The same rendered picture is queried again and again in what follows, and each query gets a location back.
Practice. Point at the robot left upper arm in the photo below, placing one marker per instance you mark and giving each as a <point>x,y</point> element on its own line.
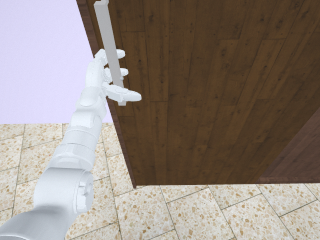
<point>61,195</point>

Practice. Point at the left robot hand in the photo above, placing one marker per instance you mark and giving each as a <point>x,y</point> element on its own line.
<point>98,76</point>

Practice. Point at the wardrobe door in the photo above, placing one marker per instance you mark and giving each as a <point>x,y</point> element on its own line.
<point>301,157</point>
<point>225,85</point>

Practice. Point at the left robot forearm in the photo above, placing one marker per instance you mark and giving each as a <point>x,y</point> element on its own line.
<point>77,150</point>

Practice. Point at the handle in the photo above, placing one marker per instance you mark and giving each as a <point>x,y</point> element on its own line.
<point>105,26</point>

